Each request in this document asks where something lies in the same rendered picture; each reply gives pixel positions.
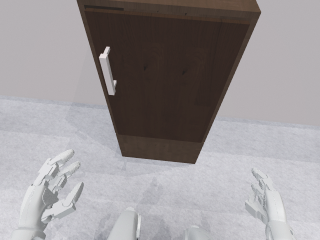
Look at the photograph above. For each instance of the left robot hand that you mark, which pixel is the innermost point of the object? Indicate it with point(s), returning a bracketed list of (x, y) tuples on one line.
[(33, 212)]

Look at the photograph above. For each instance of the right robot thigh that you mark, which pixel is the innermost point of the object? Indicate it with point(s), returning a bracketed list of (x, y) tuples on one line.
[(196, 234)]

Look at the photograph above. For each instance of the left robot forearm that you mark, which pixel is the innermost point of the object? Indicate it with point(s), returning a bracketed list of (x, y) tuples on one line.
[(27, 234)]

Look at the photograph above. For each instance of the cupboard door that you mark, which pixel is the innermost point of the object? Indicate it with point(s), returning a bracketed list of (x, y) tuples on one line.
[(170, 69)]

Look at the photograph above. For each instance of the robot thigh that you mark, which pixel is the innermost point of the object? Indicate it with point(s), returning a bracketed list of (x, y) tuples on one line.
[(196, 234), (126, 227)]

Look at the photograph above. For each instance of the left robot thigh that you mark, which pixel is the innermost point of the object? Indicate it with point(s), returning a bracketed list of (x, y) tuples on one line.
[(126, 227)]

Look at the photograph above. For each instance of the handle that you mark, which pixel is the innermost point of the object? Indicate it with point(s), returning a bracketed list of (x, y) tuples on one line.
[(107, 73)]

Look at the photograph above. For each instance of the right robot hand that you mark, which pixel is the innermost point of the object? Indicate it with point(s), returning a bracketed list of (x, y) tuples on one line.
[(270, 206)]

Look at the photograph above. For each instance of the right robot forearm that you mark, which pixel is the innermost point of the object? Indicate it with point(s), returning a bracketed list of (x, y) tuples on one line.
[(278, 230)]

